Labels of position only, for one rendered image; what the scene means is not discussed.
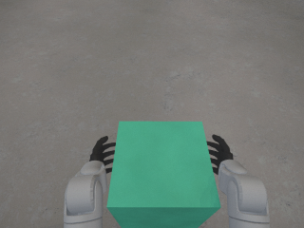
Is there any carton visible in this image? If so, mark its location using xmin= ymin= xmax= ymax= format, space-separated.
xmin=106 ymin=121 xmax=221 ymax=228

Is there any robot right hand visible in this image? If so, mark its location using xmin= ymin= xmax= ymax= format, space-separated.
xmin=207 ymin=134 xmax=234 ymax=175

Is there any robot left hand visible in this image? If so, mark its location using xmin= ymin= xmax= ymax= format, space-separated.
xmin=89 ymin=136 xmax=116 ymax=174

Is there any robot right forearm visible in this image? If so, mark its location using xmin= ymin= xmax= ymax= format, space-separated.
xmin=218 ymin=160 xmax=270 ymax=228

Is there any robot left forearm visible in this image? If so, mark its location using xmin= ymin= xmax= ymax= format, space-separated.
xmin=63 ymin=161 xmax=108 ymax=228

